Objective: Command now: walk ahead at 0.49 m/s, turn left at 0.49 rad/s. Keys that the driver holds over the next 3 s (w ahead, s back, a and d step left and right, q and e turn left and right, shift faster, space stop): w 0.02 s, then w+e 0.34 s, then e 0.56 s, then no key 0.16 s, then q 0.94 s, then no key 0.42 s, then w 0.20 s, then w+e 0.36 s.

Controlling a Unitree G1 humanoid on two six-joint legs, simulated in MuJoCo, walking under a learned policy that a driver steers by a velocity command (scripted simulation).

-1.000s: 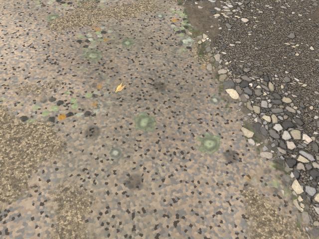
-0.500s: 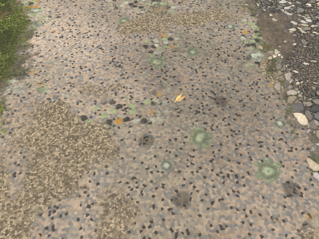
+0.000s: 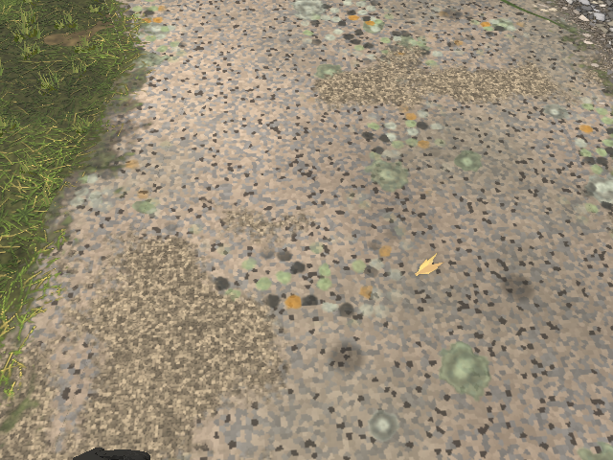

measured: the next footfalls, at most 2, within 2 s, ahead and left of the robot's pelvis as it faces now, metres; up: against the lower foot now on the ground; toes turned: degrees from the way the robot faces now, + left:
right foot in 0.12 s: +0.26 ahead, -0.11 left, +0.00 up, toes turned +3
left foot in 0.60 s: +0.51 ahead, +0.05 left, +0.00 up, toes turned -13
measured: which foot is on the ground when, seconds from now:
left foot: down 0.00-0.14, up 0.16-0.58, down 0.60-1.00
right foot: up 0.00-0.10, down 0.12-0.60, up 0.62-1.00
